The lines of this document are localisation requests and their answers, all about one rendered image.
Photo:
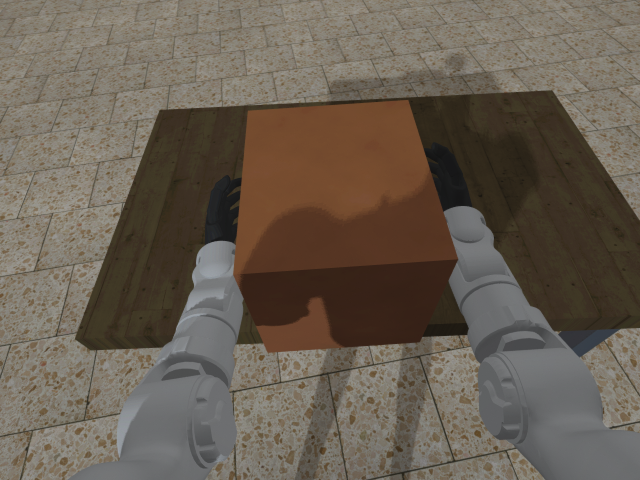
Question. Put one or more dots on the right robot hand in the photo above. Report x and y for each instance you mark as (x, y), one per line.
(450, 184)

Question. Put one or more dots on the left robot hand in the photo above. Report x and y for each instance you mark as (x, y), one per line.
(219, 219)

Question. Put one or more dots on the right robot forearm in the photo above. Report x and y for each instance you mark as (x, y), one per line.
(495, 309)

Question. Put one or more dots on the left robot forearm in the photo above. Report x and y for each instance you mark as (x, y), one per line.
(208, 329)

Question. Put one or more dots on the robot right upper arm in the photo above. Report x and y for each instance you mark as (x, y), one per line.
(545, 403)

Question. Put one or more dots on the carton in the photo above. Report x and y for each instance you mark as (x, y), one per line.
(341, 238)

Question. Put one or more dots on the robot left upper arm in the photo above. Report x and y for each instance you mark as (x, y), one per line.
(175, 429)

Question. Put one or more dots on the table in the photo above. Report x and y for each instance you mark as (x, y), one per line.
(564, 229)

